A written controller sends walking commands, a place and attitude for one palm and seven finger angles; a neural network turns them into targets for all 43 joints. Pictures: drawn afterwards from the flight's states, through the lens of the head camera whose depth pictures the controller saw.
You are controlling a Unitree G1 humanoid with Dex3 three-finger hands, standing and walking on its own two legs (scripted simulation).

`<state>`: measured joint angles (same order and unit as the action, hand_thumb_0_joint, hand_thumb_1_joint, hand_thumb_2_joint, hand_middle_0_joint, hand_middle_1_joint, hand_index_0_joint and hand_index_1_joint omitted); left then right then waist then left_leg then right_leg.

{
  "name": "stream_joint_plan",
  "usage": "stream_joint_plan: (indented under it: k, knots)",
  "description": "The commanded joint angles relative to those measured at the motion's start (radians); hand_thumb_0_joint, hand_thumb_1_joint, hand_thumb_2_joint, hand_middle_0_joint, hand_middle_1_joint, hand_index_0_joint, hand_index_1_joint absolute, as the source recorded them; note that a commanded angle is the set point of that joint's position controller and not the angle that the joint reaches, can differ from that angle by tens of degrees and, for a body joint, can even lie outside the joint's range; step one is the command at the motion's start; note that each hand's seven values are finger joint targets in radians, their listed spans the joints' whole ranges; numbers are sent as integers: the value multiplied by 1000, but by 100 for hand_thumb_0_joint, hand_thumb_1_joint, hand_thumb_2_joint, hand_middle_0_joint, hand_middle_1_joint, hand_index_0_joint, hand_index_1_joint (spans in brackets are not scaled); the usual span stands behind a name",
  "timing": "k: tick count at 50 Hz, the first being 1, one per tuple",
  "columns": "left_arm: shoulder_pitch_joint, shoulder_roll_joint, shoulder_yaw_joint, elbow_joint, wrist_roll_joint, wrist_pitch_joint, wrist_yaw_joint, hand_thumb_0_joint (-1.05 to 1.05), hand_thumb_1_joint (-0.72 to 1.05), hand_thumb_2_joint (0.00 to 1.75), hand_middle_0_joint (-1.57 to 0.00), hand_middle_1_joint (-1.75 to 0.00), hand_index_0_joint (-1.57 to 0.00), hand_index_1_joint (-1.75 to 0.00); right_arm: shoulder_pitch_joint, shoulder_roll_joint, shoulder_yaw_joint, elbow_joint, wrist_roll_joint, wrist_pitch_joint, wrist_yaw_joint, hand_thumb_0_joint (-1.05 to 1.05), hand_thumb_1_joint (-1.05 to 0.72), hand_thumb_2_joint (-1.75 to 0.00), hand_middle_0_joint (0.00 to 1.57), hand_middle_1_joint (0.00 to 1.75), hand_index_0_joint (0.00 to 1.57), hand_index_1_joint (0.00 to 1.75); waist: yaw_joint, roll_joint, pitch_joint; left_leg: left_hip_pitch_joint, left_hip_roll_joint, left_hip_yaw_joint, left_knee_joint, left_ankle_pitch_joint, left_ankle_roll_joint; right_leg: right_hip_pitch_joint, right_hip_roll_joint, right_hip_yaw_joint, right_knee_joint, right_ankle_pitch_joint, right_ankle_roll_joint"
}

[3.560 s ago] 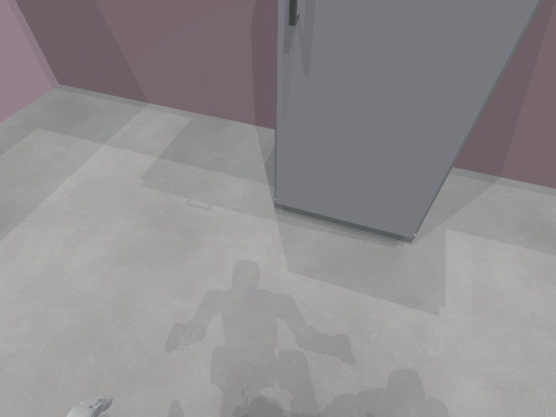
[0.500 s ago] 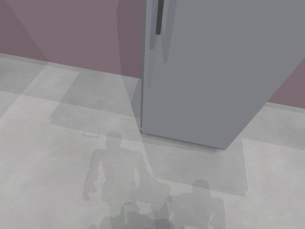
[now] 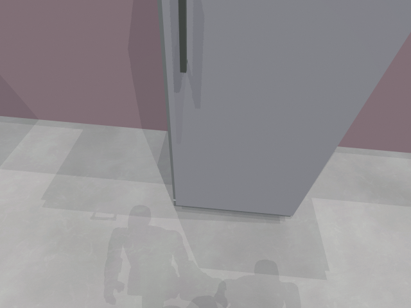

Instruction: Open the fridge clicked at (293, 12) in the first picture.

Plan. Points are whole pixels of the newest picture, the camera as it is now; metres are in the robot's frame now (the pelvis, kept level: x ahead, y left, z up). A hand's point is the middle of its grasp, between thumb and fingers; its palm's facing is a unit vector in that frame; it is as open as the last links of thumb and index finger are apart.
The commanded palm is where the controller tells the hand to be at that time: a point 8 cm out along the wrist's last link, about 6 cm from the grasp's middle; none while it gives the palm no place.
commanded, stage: take the last steps up to it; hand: left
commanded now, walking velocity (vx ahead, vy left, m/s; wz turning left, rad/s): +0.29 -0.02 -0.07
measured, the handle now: (183, 12) +0.69 +0.11 +0.27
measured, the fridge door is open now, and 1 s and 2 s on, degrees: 0 0 0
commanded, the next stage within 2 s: come to a stop and stand still in 0.40 s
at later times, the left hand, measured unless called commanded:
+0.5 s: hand (150, 273) +0.23 +0.14 -0.17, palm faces +0.00 -0.98 -0.21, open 7.3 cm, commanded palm none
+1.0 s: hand (132, 273) +0.23 +0.19 -0.18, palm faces +0.05 -0.98 -0.20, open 7.4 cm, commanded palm none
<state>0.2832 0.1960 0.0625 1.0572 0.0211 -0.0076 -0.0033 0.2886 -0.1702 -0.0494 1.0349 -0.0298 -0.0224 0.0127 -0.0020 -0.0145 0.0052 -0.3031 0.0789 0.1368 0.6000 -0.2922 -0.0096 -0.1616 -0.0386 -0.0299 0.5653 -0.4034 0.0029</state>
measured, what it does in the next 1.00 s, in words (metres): walks ahead: right foot, then left foot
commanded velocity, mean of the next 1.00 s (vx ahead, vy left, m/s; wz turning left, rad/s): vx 0.01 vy -0.02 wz -0.01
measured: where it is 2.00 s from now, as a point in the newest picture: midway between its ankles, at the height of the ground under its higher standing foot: outside the picture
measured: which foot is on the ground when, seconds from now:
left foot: down 0.00-0.44, up 0.46-0.82, down 0.84-1.00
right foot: up 0.00-0.40, down 0.42-0.86, up 0.88-1.00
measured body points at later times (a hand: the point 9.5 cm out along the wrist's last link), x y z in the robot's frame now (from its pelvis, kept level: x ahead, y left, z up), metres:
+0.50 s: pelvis +0.15 -0.03 -0.01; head +0.18 -0.05 +0.44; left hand +0.23 +0.19 -0.15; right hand +0.06 -0.22 -0.17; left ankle +0.04 +0.10 -0.68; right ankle +0.22 -0.12 -0.73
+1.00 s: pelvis +0.20 +0.00 +0.01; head +0.23 +0.02 +0.45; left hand +0.23 +0.24 -0.16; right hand +0.29 -0.23 -0.13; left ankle +0.25 +0.09 -0.73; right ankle +0.16 -0.13 -0.67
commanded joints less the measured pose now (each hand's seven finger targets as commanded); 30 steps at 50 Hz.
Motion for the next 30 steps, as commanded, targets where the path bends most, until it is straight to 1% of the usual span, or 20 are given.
stream_joint_plan:
  k: [1,2,3,4,6,8,10,12,16,17,19,20,21,22,23,24,25,26,28,30]
  knots:
    - [-126,66,15,-125,7,-11,-4,0,90,90,-20,-30,-20,-30,284,-215,-37,35,-11,-23,-35,0,-90,-90,20,30,20,30,-112,303,120,202,379,-611,-522,-496,151,-533,14,26,551,-122,-50]
    - [-129,75,16,-119,7,-18,-14,0,90,90,-20,-30,-20,-30,225,-176,-25,16,-2,-30,-37,0,-90,-90,20,30,20,30,-87,173,127,182,360,-559,-502,-431,172,-550,-27,37,612,-40,-52]
    - [-104,60,16,-98,9,-22,-22,0,90,90,-20,-30,-20,-30,170,-148,-16,1,-3,-38,-39,0,-90,-90,20,30,20,30,-61,122,127,168,320,-443,-490,-318,157,-536,-51,41,613,23,-43]
    - [-73,50,15,-77,12,-20,-25,0,90,90,-20,-30,-20,-30,137,-119,-7,3,0,-48,-41,0,-90,-90,20,30,20,30,-34,107,117,164,272,-339,-475,-183,134,-501,-58,32,592,80,-33]
    - [-26,26,10,-51,9,-14,-24,0,90,90,-20,-30,-20,-30,142,-97,1,17,6,-61,-45,0,-90,-90,20,30,20,30,-14,121,80,200,221,-204,-449,66,127,-462,-59,8,541,139,-14]
    - [-36,15,6,-49,5,-10,-21,0,90,90,-20,-30,-20,-30,170,-83,2,40,9,-67,-48,0,-90,-90,20,30,20,30,-15,103,75,238,218,-158,-431,256,146,-461,-66,-9,466,148,0]
    - [-55,-1,1,-53,5,-8,-19,0,90,90,-20,-30,-20,-30,185,-81,-2,59,9,-65,-47,0,-90,-90,20,30,20,30,-16,106,75,271,210,-112,-417,337,154,-457,-67,-34,373,157,6]
    - [-99,-6,-3,-60,5,-10,-17,0,90,90,-20,-30,-20,-30,203,-72,-5,77,8,-59,-45,0,-90,-90,20,30,20,30,-33,123,94,264,207,-90,-402,363,153,-423,-65,-56,269,157,3]
    - [-134,-20,-1,-68,4,-15,-14,0,90,90,-20,-30,-20,-30,199,-77,-15,95,0,-43,-44,0,-90,-90,20,30,20,30,-36,164,124,229,217,-80,-359,335,152,-340,-46,-86,124,159,-15]
    - [-132,-11,1,-70,4,-19,-13,0,90,90,-20,-30,-20,-30,195,-75,-15,98,-1,-41,-43,0,-90,-90,20,30,20,30,-32,149,127,205,223,-90,-331,337,148,-287,-37,-91,87,156,-22]
    - [-7,4,10,-25,7,-27,-10,0,90,90,-20,-30,-20,-30,161,-84,-16,97,3,-35,-43,0,-90,-90,20,30,20,30,32,109,71,159,188,-48,-197,362,118,-91,9,-132,-7,225,-34]
    - [104,42,18,13,10,-37,-6,0,90,90,-20,-30,-20,-30,156,-77,-15,98,10,-37,-39,0,-90,-90,20,30,20,30,79,44,15,110,138,-6,-43,354,88,64,-1,-106,-60,260,-46]
    - [214,120,35,45,15,-53,4,0,90,90,-20,-30,-20,-30,180,-33,-7,85,20,-40,-30,0,-90,-90,20,30,20,30,112,-127,-76,-66,56,52,216,155,44,263,-189,124,-113,276,-113]
    - [284,199,46,51,2,-56,14,0,90,90,-20,-30,-20,-30,184,-3,4,47,26,-33,-27,0,-90,-90,20,30,20,30,103,-271,-111,-219,-51,20,509,-293,16,303,-405,458,-269,357,-216]
    - [216,192,47,40,-8,-54,20,0,90,90,-20,-30,-20,-30,147,-24,-4,49,23,-20,-30,0,-90,-90,20,30,20,30,95,-236,-108,-227,-10,-100,618,-289,29,199,-404,462,-327,191,-235]
    - [125,142,35,14,-8,-48,23,0,90,90,-20,-30,-20,-30,91,-21,-10,42,19,-19,-28,0,-90,-90,20,30,20,30,74,-143,-21,-261,22,-115,660,-203,29,92,-376,407,-360,87,-229]
    - [60,95,22,-4,-6,-49,28,0,90,90,-20,-30,-20,-30,67,-17,-8,39,12,-17,-26,0,-90,-90,20,30,20,30,48,-69,27,-247,51,-127,635,-128,25,1,-338,319,-360,119,-211]
    - [18,54,11,-18,-2,-53,33,0,90,90,-20,-30,-20,-30,80,1,-3,49,7,-9,-27,0,-90,-90,20,30,20,30,17,-30,35,-201,60,-126,578,-89,13,-64,-308,216,-349,279,-191]
    - [-44,24,-7,-31,4,-54,40,0,90,90,-20,-30,-20,-30,142,38,11,74,12,12,-35,0,-90,-90,20,30,20,30,-36,-28,4,-70,54,-118,399,-83,-16,-147,-262,64,-306,575,-164]
    - [-46,45,-11,-31,5,-44,42,0,90,90,-20,-30,-20,-30,137,42,19,74,20,29,-37,0,-90,-90,20,30,20,30,-25,-74,-25,-24,20,-89,268,-83,-29,-126,-239,31,-268,697,-166]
